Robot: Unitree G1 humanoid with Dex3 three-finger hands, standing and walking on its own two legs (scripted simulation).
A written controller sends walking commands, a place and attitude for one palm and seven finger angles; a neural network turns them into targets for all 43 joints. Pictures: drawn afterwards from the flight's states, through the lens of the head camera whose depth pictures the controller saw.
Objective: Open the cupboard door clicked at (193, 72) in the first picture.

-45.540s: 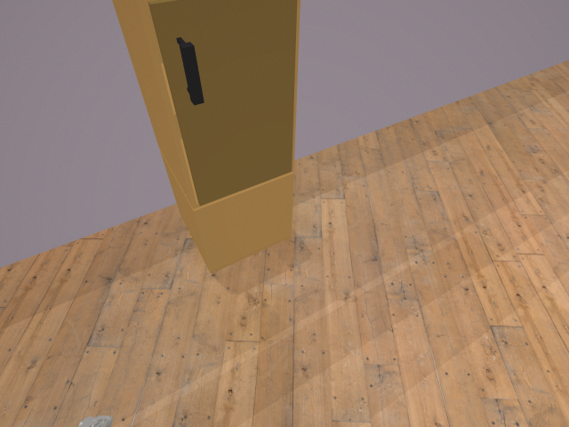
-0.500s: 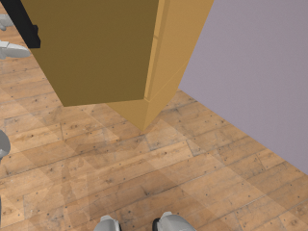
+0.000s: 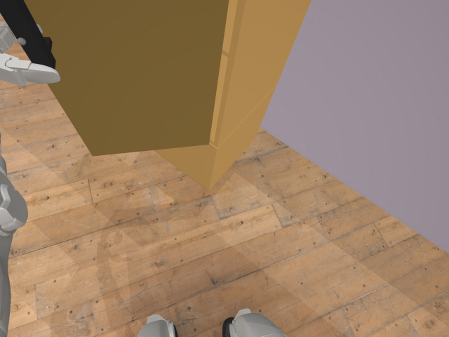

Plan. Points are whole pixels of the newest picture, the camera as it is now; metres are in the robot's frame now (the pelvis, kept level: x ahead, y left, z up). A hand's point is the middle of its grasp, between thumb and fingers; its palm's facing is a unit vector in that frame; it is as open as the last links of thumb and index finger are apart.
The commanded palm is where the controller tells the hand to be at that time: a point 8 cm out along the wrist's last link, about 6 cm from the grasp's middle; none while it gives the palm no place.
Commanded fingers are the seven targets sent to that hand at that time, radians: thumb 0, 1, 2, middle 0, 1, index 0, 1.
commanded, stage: slide the fingers in behind the handle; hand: left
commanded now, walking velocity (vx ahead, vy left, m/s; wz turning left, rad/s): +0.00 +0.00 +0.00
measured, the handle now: (28, 20) +0.60 +0.22 +0.15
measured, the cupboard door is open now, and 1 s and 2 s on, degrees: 48 48 52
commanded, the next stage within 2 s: close the thumb around the handle in 0.74 s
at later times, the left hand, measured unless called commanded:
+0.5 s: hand (43, 42) +0.55 +0.20 +0.15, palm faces +0.05 -1.00 +0.00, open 13.9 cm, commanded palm +0.53 +0.24 +0.14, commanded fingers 0.00 -0.50 0.30 -0.30 -1.20 -0.30 -1.20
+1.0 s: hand (40, 42) +0.56 +0.20 +0.15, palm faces +0.05 -1.00 +0.00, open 13.3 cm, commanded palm +0.54 +0.24 +0.14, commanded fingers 0.00 0.00 0.52 -0.34 -1.25 -0.34 -1.25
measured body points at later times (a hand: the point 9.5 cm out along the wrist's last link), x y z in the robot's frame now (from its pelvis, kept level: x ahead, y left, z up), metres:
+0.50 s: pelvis +0.00 +0.00 +0.00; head +0.12 +0.02 +0.43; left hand +0.54 +0.25 +0.15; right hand -0.05 -0.26 -0.10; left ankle +0.01 +0.10 -0.70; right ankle -0.02 -0.13 -0.70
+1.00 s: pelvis +0.00 +0.00 +0.00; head +0.12 +0.02 +0.43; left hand +0.55 +0.25 +0.15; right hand -0.07 -0.27 -0.09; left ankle +0.01 +0.10 -0.70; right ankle -0.02 -0.13 -0.70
